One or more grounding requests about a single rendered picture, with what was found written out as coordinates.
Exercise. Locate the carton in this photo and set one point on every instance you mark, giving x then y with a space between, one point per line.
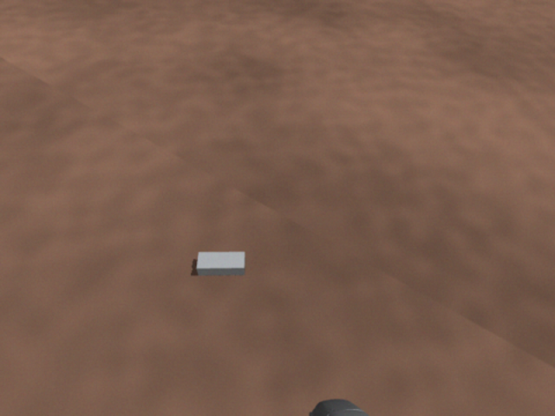
221 263

